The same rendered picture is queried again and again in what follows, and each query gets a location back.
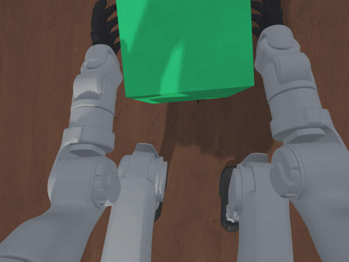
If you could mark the robot right upper arm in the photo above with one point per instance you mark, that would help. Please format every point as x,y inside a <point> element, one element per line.
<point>315,177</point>

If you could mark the robot left hand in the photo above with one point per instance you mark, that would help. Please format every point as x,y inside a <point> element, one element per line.
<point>101,29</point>

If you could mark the carton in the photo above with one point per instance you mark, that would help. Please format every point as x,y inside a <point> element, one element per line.
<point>181,50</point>

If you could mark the right robot forearm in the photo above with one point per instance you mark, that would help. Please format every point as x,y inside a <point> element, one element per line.
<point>295,107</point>

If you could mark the left robot forearm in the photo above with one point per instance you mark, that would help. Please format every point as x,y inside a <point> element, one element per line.
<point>93,106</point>

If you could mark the left robot shin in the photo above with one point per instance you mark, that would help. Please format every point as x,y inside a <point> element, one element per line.
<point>123,165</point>

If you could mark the left robot thigh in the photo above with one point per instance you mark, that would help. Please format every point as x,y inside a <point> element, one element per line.
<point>130,228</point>

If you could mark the robot right hand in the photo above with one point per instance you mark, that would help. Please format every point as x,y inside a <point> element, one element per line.
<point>271,14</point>

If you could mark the robot left upper arm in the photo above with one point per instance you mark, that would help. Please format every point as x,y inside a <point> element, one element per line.
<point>80,189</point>

